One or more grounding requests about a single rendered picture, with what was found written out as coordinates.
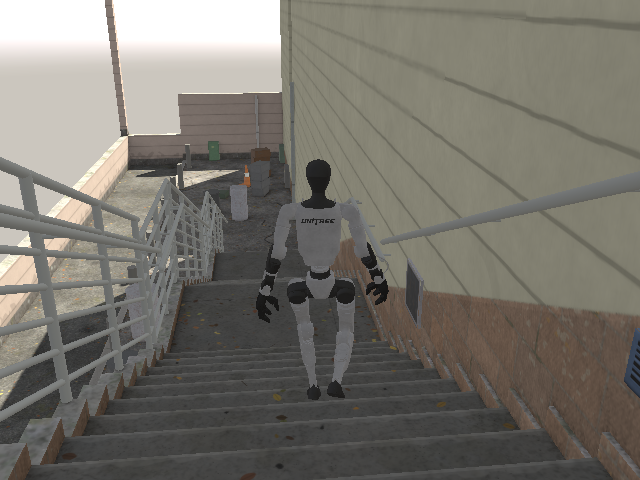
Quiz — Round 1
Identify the robot left forearm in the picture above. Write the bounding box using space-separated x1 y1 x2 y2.
259 244 281 296

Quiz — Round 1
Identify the right robot upper arm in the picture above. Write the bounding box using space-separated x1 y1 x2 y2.
339 203 370 258

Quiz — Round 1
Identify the left robot hand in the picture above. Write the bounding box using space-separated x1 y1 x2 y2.
256 292 279 323

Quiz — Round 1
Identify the robot right forearm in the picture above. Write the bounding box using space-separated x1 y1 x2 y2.
361 242 385 284

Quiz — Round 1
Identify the left robot upper arm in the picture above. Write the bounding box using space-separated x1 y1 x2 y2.
271 203 298 260

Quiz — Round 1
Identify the right robot hand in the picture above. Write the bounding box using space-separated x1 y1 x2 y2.
366 279 389 305

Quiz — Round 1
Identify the robot head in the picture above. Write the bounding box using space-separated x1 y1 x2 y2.
301 159 336 209

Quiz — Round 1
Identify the humanoid robot torso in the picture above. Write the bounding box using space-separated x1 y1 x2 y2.
295 198 342 299

